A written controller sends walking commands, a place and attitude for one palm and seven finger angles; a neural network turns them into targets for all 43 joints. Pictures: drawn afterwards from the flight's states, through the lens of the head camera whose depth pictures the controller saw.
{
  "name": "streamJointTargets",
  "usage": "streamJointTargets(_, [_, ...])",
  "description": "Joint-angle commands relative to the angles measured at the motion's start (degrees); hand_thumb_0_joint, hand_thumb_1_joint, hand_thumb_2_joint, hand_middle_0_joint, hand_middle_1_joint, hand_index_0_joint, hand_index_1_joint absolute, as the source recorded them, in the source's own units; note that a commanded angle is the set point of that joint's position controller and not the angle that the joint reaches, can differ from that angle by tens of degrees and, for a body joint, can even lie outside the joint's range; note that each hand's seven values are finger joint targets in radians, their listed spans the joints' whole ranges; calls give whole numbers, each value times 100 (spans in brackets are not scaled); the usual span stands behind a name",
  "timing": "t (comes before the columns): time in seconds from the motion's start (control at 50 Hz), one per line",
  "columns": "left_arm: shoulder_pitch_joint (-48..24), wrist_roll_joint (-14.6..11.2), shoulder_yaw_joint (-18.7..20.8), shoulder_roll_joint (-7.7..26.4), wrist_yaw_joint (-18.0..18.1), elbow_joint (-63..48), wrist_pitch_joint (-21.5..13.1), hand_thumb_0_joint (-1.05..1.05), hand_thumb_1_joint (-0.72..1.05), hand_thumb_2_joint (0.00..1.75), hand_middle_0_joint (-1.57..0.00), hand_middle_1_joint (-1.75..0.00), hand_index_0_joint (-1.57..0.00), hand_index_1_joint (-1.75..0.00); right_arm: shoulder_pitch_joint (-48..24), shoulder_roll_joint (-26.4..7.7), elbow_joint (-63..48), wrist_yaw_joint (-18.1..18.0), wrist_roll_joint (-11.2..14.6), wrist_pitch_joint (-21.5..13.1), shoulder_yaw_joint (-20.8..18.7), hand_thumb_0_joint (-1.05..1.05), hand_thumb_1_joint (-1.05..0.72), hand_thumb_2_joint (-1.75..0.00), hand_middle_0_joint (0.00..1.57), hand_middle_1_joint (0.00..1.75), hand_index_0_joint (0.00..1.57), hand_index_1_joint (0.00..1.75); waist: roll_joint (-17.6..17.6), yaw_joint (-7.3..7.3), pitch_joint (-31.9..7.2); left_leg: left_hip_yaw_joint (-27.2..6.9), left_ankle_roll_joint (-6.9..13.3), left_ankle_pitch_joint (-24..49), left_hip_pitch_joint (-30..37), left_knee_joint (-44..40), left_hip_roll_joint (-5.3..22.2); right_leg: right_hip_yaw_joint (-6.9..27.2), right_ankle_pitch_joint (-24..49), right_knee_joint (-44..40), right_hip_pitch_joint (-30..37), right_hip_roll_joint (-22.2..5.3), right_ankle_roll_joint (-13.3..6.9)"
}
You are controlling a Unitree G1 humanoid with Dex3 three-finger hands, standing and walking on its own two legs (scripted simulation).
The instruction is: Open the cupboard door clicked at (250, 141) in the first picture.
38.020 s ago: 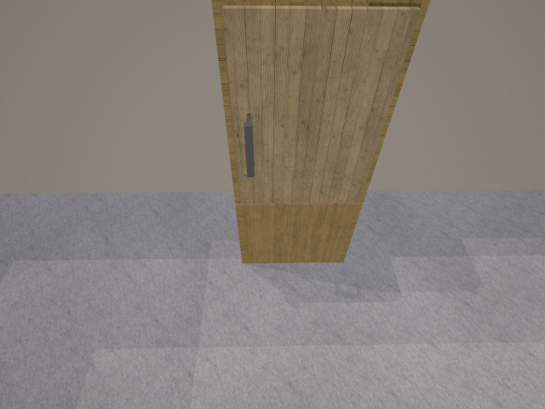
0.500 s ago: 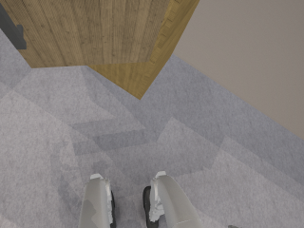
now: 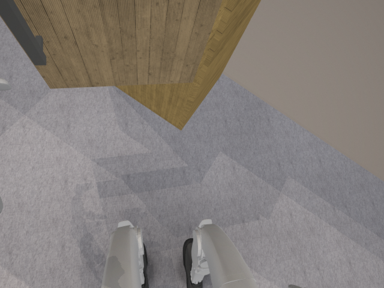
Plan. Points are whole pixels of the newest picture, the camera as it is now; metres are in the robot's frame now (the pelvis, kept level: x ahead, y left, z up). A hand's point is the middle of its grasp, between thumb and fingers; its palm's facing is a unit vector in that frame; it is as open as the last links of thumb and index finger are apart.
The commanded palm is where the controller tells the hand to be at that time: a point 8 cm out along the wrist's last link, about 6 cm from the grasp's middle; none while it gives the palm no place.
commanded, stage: slide the fingers in behind the handle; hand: left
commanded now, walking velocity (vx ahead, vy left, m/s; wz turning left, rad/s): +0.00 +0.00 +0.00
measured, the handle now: (19, 17) +0.58 +0.28 +0.06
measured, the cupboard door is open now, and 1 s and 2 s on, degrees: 43 43 43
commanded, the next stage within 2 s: close the thumb around the handle in 1.42 s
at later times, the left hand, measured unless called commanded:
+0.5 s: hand out of the picture +0.52 +0.30 +0.05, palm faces +0.12 -0.99 -0.01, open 14.0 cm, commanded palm +0.51 +0.31 +0.05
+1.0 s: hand (22, 46) +0.52 +0.26 +0.06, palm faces +0.11 -0.99 +0.00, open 14.0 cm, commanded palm +0.51 +0.28 +0.05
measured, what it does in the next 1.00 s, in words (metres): stands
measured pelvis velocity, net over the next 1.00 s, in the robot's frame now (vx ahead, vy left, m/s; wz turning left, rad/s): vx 0.01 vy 0.00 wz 0.01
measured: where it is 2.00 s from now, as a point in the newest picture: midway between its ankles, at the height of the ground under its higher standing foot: (167, 276)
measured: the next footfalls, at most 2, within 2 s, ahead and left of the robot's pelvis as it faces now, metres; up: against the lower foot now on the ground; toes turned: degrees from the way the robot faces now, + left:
none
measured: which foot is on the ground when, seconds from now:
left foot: down 0.00-1.00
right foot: down 0.00-1.00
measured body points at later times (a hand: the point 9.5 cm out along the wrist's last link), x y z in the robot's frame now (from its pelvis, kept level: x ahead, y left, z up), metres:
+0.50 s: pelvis +0.00 +0.00 +0.00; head +0.19 +0.05 +0.40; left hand +0.51 +0.35 +0.06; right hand +0.02 -0.28 -0.09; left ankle +0.04 +0.08 -0.60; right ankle +0.03 -0.13 -0.60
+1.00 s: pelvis +0.01 +0.00 +0.01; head +0.18 +0.05 +0.42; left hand +0.51 +0.32 +0.06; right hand +0.03 -0.27 -0.09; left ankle +0.04 +0.08 -0.60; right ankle +0.03 -0.13 -0.60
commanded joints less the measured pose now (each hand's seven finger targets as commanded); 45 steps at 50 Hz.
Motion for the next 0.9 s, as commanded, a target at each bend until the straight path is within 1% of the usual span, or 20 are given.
streamJointTargets(0.0, [-2059,-158,139,1737,76,-1037,-343,0,-50,30,-30,-120,-30,-120,1190,-1340,-120,-95,20,-37,-458,0,-90,-90,20,30,20,30,1525,-27,-3070,-763,-176,2318,3848,-900,-11,275,1153,-727,149,168,-120])
streamJointTargets(0.06, [-2117,-140,147,1689,183,-1335,-446,0,-50,30,-30,-120,-30,-120,1212,-1318,-117,-71,-7,-66,-480,0,-90,-90,20,30,20,30,1811,42,-3312,-819,-224,2477,4154,-943,-10,268,1183,-684,85,158,-156])
streamJointTargets(0.08, [-2087,-145,263,1806,217,-1395,-483,0,-50,30,-30,-120,-30,-120,1220,-1319,-108,-61,-18,-66,-488,0,-90,-90,20,30,20,30,1743,85,-3471,-803,-225,2647,4160,-910,-16,275,1284,-688,240,153,-144])
streamJointTargets(0.12, [-2017,-160,161,1604,240,-1315,-488,0,-50,30,-30,-120,-30,-120,1222,-1294,-82,-46,-15,-58,-497,0,-90,-90,20,30,20,30,1605,31,-3366,-773,-212,2614,4084,-907,-16,289,1303,-730,288,166,-127])
streamJointTargets(0.22, [-1944,-140,73,1490,305,-1180,-441,0,-50,30,-30,-120,-30,-120,1200,-1283,-88,-43,11,-52,-495,0,-90,-90,20,30,20,30,1429,11,-3128,-668,-161,2315,3752,-930,-36,327,1239,-780,451,165,-112])
streamJointTargets(0.28, [-2053,-126,105,1550,363,-1269,-503,0,-50,30,-30,-120,-30,-120,1193,-1282,-73,-49,2,-68,-492,0,-90,-90,20,30,20,30,1586,39,-3223,-683,-176,2285,3811,-944,-38,330,1196,-747,410,161,-134])
streamJointTargets(0.32, [-2137,-151,44,1437,388,-1223,-527,0,-50,30,-30,-120,-30,-120,1186,-1267,-53,-48,-2,-93,-491,0,-90,-90,20,30,20,30,1373,-31,-3202,-663,-147,2211,3651,-893,-52,347,1205,-761,493,161,-112])
streamJointTargets(0.42, [-2045,-152,-40,1315,409,-1098,-521,0,-50,30,-30,-120,-30,-120,1184,-1252,-39,-45,8,-99,-491,0,-90,-90,20,30,20,30,1383,-37,-3171,-587,-125,2211,3541,-834,-64,392,1259,-770,526,159,-104])
streamJointTargets(0.44, [-2069,-145,33,1441,424,-1120,-510,0,-50,30,-30,-120,-30,-120,1197,-1257,-31,-52,6,-92,-481,0,-90,-90,20,30,20,30,1382,-7,-3168,-583,-127,2241,3489,-851,-63,385,1295,-758,631,160,-108])
streamJointTargets(0.48, [-2124,-142,-12,1378,421,-1268,-537,0,-50,30,-30,-120,-30,-120,1205,-1259,-26,-39,-2,-95,-500,0,-90,-90,20,30,20,30,1573,9,-3357,-620,-148,2399,3726,-835,-55,369,1335,-713,498,154,-124])
streamJointTargets(0.54, [-2086,-172,-79,1192,466,-1287,-517,0,-50,30,-30,-120,-30,-120,1216,-1236,-15,-26,-6,-95,-520,0,-90,-90,20,30,20,30,1518,-14,-3344,-620,-150,2447,3743,-844,-62,380,1388,-753,535,160,-112])
streamJointTargets(0.58, [-2059,-177,78,1370,498,-1266,-532,0,-50,30,-30,-120,-30,-120,1225,-1250,-10,-28,-6,-93,-514,0,-90,-90,20,30,20,30,1497,26,-3359,-619,-151,2544,3725,-822,-53,367,1457,-710,571,156,-117])
streamJointTargets(0.66, [-2061,-186,-59,1072,567,-1532,-606,0,-50,30,-30,-120,-30,-120,1259,-1211,32,9,-33,-91,-560,0,-90,-90,20,30,20,30,1590,25,-3531,-667,-171,2712,4034,-865,-51,364,1511,-735,538,160,-131])
streamJointTargets(0.68, [-1938,-173,-43,1081,582,-1489,-592,0,-50,30,-30,-120,-30,-120,1242,-1211,29,20,-22,-79,-558,0,-90,-90,20,30,20,30,1627,81,-3513,-658,-197,2747,4055,-898,-49,346,1502,-745,555,153,-135])
streamJointTargets(0.7, [-2010,-193,-199,860,590,-1487,-576,0,-50,30,-30,-120,-30,-120,1224,-1190,45,32,-23,-82,-565,0,-90,-90,20,30,20,30,1549,3,-3454,-652,-182,2679,4021,-895,-56,345,1489,-766,525,157,-122])
streamJointTargets(0.74, [-2003,-190,-175,860,655,-1493,-568,0,-50,30,-30,-120,-30,-120,1246,-1194,53,26,-24,-69,-577,0,-90,-90,20,30,20,30,1513,19,-3329,-658,-191,2620,4037,-965,-54,344,1459,-823,566,150,-121])
streamJointTargets(0.78, [-1974,-181,-171,788,709,-1687,-636,0,-50,30,-30,-120,-30,-120,1261,-1180,62,43,-47,-75,-599,0,-90,-90,20,30,20,30,1671,77,-3599,-693,-222,2890,4306,-966,-49,333,1553,-782,531,140,-137])
streamJointTargets(0.82, [-1934,-209,-345,480,765,-1585,-635,0,-50,30,-30,-120,-30,-120,1234,-1138,94,63,-40,-79,-611,0,-90,-90,20,30,20,30,1506,-2,-3364,-674,-211,2726,4226,-1006,-51,326,1498,-858,517,151,-120])
streamJointTargets(0.84, [-1842,-216,-221,598,806,-1488,-636,0,-50,30,-30,-120,-30,-120,1243,-1158,96,55,-40,-69,-607,0,-90,-90,20,30,20,30,1332,26,-3236,-657,-206,2617,4086,-1041,-55,332,1471,-891,628,149,-119])
streamJointTargets(0.88, [-1986,-175,-308,525,870,-1562,-703,0,-50,30,-30,-120,-30,-120,1225,-1152,101,60,-52,-70,-607,0,-90,-90,20,30,20,30,1505,18,-3267,-679,-222,2644,4189,-1064,-54,333,1440,-855,528,142,-137])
